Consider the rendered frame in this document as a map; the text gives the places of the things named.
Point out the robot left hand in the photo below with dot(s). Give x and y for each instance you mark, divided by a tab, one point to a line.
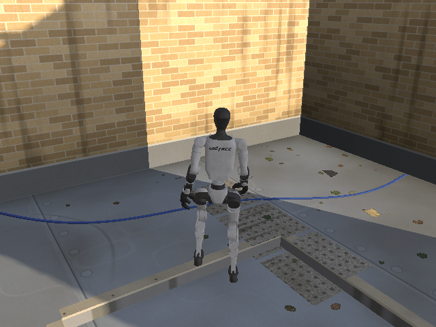
184	199

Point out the robot right upper arm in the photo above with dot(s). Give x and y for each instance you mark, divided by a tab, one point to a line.
242	156

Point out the humanoid robot head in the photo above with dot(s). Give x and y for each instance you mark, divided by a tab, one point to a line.
221	119

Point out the robot right forearm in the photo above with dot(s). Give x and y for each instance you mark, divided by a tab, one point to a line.
244	179

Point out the robot torso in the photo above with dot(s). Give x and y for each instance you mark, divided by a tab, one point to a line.
219	164

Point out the robot left forearm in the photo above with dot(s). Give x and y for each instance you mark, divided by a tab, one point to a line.
190	178

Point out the robot left upper arm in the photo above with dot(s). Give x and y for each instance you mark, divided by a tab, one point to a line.
198	143

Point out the robot right hand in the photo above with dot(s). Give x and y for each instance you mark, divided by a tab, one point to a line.
237	185

